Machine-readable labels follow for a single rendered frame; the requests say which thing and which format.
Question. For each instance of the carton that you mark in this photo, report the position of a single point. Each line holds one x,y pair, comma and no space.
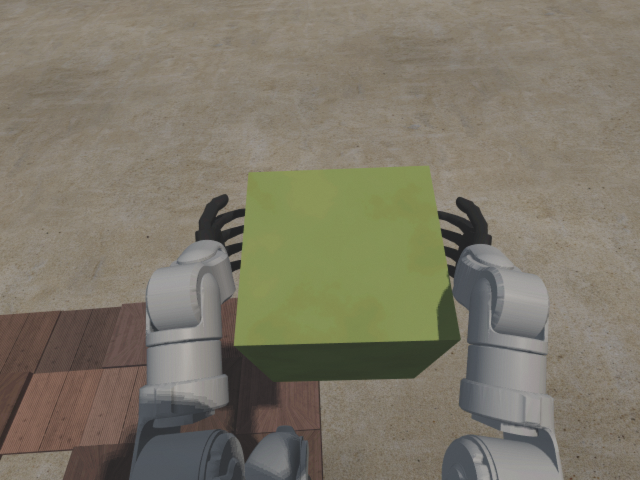
343,275

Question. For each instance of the robot left thigh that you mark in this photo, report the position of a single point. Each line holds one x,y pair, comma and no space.
279,456

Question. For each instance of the robot right forearm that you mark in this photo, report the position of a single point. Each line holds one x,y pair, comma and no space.
505,384

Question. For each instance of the robot left hand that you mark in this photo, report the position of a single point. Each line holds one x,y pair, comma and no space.
210,225

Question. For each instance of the right robot upper arm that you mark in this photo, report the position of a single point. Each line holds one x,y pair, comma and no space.
474,457

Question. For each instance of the robot left forearm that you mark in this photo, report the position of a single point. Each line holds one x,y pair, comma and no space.
185,383

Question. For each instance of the robot right hand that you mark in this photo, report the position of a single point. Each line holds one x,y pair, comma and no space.
475,231

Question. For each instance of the left robot upper arm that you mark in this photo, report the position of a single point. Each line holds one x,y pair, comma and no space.
200,455

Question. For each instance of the left robot shin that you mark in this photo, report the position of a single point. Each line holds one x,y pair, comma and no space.
285,428

